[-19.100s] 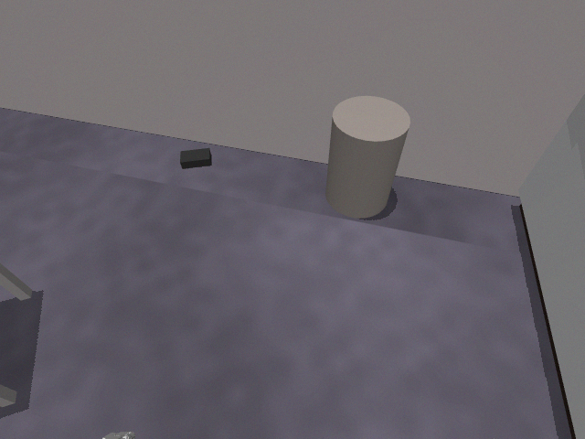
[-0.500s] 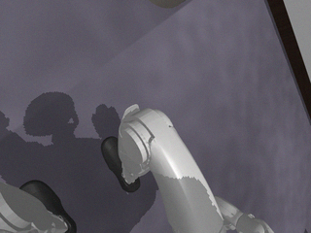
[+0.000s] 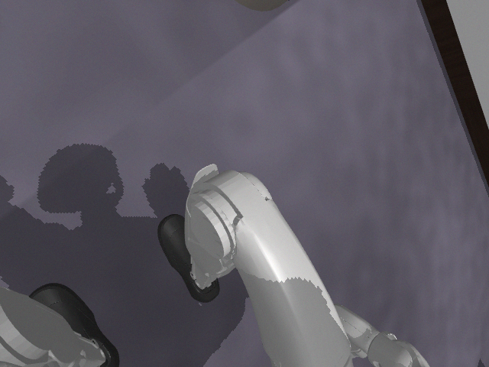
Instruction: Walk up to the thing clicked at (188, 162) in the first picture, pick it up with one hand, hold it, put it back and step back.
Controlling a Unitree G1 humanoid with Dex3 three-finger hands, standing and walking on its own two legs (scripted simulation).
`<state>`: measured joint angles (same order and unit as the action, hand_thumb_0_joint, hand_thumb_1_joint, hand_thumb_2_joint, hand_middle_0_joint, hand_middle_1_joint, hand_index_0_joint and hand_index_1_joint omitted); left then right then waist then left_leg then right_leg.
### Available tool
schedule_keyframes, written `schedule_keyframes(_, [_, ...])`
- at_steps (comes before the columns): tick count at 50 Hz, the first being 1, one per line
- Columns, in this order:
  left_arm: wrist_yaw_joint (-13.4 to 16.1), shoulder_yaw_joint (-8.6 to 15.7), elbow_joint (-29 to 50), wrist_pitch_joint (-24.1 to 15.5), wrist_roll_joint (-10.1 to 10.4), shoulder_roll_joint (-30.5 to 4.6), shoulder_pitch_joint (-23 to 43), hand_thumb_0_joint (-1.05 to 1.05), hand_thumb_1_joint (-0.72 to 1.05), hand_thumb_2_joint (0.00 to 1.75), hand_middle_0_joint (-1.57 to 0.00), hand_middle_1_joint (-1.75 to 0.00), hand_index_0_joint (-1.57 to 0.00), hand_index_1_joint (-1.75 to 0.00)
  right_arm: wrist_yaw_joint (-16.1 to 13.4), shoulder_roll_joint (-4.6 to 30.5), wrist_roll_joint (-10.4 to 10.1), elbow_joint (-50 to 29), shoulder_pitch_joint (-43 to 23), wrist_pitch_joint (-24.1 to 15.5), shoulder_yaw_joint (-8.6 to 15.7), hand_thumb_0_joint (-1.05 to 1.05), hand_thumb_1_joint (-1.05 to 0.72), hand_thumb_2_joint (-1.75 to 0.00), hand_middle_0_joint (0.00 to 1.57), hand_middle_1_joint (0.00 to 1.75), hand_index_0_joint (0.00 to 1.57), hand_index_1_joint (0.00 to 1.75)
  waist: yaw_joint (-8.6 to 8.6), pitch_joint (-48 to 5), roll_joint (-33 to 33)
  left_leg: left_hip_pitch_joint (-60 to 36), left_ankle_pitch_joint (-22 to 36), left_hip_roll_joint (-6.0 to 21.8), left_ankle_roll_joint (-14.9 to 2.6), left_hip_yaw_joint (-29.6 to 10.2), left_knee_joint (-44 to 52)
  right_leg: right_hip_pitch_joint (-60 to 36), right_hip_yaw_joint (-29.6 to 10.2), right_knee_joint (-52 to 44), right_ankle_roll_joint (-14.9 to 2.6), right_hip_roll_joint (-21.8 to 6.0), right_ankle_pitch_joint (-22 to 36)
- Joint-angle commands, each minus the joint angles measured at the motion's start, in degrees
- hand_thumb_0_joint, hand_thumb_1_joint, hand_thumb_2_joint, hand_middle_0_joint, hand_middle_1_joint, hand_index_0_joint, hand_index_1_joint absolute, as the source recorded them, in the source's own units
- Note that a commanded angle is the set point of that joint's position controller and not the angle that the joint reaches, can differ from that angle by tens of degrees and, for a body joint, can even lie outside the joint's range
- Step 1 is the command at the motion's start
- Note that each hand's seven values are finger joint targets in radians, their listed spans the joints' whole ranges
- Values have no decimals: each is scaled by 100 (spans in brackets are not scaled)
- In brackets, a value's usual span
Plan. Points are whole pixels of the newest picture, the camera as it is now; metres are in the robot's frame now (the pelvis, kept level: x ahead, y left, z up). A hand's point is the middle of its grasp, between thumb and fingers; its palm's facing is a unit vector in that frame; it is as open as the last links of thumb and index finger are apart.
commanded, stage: close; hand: left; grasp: from above
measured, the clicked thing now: out of the picture +0.46 +0.37 -0.30
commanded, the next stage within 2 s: none
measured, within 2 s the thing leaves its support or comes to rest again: neither
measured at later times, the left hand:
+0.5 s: hand out of the picture +0.46 +0.36 -0.27, palm faces -0.19 -0.39 -0.90, open 11.3 cm
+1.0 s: hand out of the picture +0.46 +0.35 -0.27, palm faces -0.20 -0.39 -0.90, open 11.6 cm
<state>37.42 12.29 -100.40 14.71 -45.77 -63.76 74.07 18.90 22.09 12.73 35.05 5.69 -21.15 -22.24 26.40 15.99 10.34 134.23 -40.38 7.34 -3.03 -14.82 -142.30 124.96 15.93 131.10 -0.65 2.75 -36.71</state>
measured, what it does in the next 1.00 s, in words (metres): stands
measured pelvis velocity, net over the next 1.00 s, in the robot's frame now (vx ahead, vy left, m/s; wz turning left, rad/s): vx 0.00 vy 0.00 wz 0.00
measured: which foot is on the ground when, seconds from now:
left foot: down 0.00-1.00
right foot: down 0.00-1.00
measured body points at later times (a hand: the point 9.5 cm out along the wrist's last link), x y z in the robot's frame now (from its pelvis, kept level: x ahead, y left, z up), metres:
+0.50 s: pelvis +0.00 +0.00 +0.00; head +0.31 +0.13 +0.29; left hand +0.46 +0.37 -0.22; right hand +0.03 -0.23 -0.04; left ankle +0.07 +0.12 -0.29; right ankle +0.12 -0.10 -0.29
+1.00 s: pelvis +0.00 +0.00 +0.00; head +0.31 +0.13 +0.29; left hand +0.47 +0.37 -0.22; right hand +0.04 -0.23 -0.04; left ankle +0.07 +0.12 -0.29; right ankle +0.12 -0.10 -0.29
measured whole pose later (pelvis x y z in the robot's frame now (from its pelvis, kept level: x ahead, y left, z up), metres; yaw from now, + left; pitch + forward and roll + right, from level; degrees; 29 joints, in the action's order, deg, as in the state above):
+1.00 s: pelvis +0.00 +0.00 +0.00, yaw +0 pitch +28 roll -16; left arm 38.4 10.7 -101.9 14.5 -45.2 -63.7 74.8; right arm 18.8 22.8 13.2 34.9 5.9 -21.0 -22.6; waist 26.8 16.0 10.3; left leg 133.9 -40.5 6.9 -3.1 -14.9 -142.1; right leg 124.4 15.9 130.7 -0.4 2.8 -36.9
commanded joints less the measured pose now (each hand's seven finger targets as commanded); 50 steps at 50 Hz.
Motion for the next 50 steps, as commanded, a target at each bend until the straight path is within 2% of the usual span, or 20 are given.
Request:
schedule_keyframes(1, [193,-104,622,-26,-105,-1185,1138,0,25,77,-75,-62,-72,-64,17,1846,-27,151,1423,-18,379,0,-89,-90,20,30,20,30,371,-3743,-3549,-2934,1432,51,252,216,1316,-2286,14,-1197,16,449,1579])
schedule_keyframes(2, [178,-130,579,-16,-121,-1134,1170,0,26,79,-76,-62,-73,-65,10,1837,-16,193,1469,-13,377,0,-89,-90,20,30,20,30,412,-3756,-3415,-2876,1464,38,239,214,1299,-2315,33,-1205,25,444,1594])
schedule_keyframes(5, [174,-52,633,-25,-158,-1243,1211,0,25,78,-74,-63,-71,-66,14,1817,-43,244,1431,-27,374,0,-89,-90,20,30,20,30,328,-3748,-3489,-2945,1477,39,265,169,1341,-2175,76,-1147,11,418,1571])
schedule_keyframes(8, [128,-135,681,-18,-186,-1069,1176,0,26,79,-76,-63,-73,-66,19,1822,-34,185,1483,-16,397,0,-89,-90,20,30,20,30,431,-3678,-3604,-3112,1496,44,278,112,1409,-2070,59,-1097,-11,409,1564])
schedule_keyframes(9, [151,-137,726,-22,-204,-1053,1236,0,27,77,-77,-61,-74,-63,27,1862,-50,153,1510,-10,404,0,-89,-90,20,30,20,30,405,-3735,-3600,-3146,1589,71,279,94,1375,-2062,65,-1079,-12,408,1611])
schedule_keyframes(13, [220,-213,496,-17,-141,-946,1085,0,29,75,-78,-59,-75,-62,34,1854,-12,149,1513,9,388,0,-89,-90,20,30,20,30,443,-3707,-3400,-2981,1605,56,252,165,1315,-2263,37,-1159,24,458,1743])
schedule_keyframes(15, [234,-157,552,-37,-103,-1016,1189,0,29,76,-77,-61,-75,-63,37,1839,3,238,1536,-4,395,0,-89,-90,20,30,20,30,393,-3696,-3508,-2952,1538,54,270,184,1349,-2261,32,-1149,20,449,1677])
schedule_keyframes(20, [209,-183,522,-38,-74,-978,1159,0,29,78,-78,-61,-75,-64,42,1851,3,168,1448,-27,393,0,-89,-90,20,30,20,30,419,-3613,-3451,-2895,1338,34,262,162,1366,-2142,56,-1187,19,440,1486])
schedule_keyframes(24, [208,-163,567,-46,-72,-988,1199,0,31,82,-79,-63,-76,-66,44,1871,-15,223,1484,-33,401,0,-89,-90,20,30,20,30,402,-3694,-3471,-2981,1417,30,279,165,1374,-2200,87,-1151,6,415,1531])
schedule_keyframes(26, [223,-194,468,-46,-88,-937,1246,0,30,80,-78,-63,-75,-65,38,1876,-12,246,1487,-28,399,0,-89,-90,20,30,20,30,425,-3692,-3502,-3028,1447,52,293,111,1388,-2091,113,-1149,1,421,1534])
schedule_keyframes(27, [203,-283,496,-52,-53,-800,1214,0,30,79,-78,-62,-75,-65,42,1844,7,211,1498,-24,385,0,-89,-90,20,30,20,30,500,-3616,-3554,-3061,1436,37,287,118,1390,-2103,88,-1150,2,426,1562])
schedule_keyframes(30, [204,-360,494,-56,-26,-756,1185,0,28,78,-78,-60,-75,-63,42,1852,36,212,1443,-36,375,0,-89,-90,20,30,20,30,522,-3589,-3342,-2887,1359,17,249,138,1316,-2140,50,-1197,34,440,1549])
schedule_keyframes(31, [228,-278,461,-62,-32,-890,1256,0,30,79,-79,-60,-76,-63,36,1929,24,270,1504,-45,397,0,-89,-90,20,30,20,30,478,-3627,-3373,-2847,1380,19,256,168,1327,-2222,74,-1199,27,434,1542])
schedule_keyframes(32, [227,-255,487,-66,-36,-902,1252,0,25,71,-75,-67,-75,-67,49,1882,9,268,1457,-50,367,0,-91,-90,20,30,20,30,454,-3599,-3395,-2876,1397,9,269,128,1362,-2143,85,-1151,16,414,1537])
schedule_keyframes(35, [234,-261,534,-44,-39,-902,1314,0,3,58,-59,-50,-57,-52,44,1887,-7,203,1441,-39,368,0,-89,-90,20,30,20,30,438,-3675,-3435,-2964,1399,37,273,99,1371,-2081,77,-1171,14,419,1519])
schedule_keyframes(38, [248,-301,508,-61,5,-852,1287,0,-5,63,-54,-52,-51,-55,34,1890,36,245,1478,-29,371,0,-89,-90,20,30,20,30,507,-3631,-3414,-2921,1378,15,263,160,1357,-2256,51,-1199,21,437,1571])
schedule_keyframes(42, [272,-292,486,-56,-11,-928,1297,0,-5,63,-53,-53,-50,-56,28,1923,8,215,1442,-34,338,0,-89,-90,20,30,20,30,468,-3680,-3459,-2955,1489,39,257,149,1314,-2204,47,-1204,21,433,1628])
schedule_keyframes(44, [283,-310,523,-73,-17,-920,1351,0,-4,62,-53,-54,-51,-56,28,1922,19,226,1499,-16,339,0,-89,-90,20,30,20,30,528,-3680,-3510,-3021,1516,35,270,135,1365,-2280,62,-1171,11,431,1665])
schedule_keyframes(45, [318,-305,491,-73,-33,-969,1332,0,-4,62,-54,-53,-52,-56,13,1933,15,167,1448,-15,330,0,-89,-90,20,30,20,30,491,-3708,-3479,-3028,1500,58,260,123,1336,-2247,41,-1211,20,450,1677])
schedule_keyframes(50, [262,-302,529,-99,-46,-1017,1338,0,-6,63,-52,-56,-49,-58,3,1912,19,150,1388,-5,288,0,-89,-90,20,30,20,30,513,-3570,-3538,-2972,1349,33,256,125,1368,-2118,51,-1194,10,428,1501])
